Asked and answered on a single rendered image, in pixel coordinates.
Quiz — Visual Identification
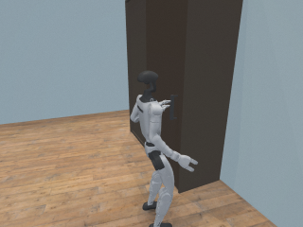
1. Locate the right robot thigh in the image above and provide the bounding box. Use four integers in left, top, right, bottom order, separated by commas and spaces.
151, 151, 174, 200

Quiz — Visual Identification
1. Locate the right robot hand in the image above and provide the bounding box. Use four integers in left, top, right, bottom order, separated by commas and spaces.
178, 155, 198, 172

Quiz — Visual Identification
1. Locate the left robot upper arm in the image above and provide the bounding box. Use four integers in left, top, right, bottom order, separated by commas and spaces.
130, 95, 142, 123

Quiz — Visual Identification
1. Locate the right robot upper arm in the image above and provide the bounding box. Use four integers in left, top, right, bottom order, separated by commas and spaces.
149, 102, 163, 144

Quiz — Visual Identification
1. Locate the wardrobe door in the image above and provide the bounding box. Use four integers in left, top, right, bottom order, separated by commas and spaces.
128, 0, 147, 144
146, 0, 188, 188

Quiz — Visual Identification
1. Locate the left robot foot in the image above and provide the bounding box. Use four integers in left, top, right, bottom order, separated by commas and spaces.
142, 201, 157, 211

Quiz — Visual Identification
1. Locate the left robot hand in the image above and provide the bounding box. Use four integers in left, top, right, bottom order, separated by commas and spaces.
159, 100, 170, 111

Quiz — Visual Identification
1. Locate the handle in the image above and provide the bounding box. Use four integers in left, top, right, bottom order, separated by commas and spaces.
169, 95, 178, 120

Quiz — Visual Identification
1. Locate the robot right forearm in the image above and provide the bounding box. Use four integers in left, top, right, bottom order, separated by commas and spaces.
152, 135, 181, 162

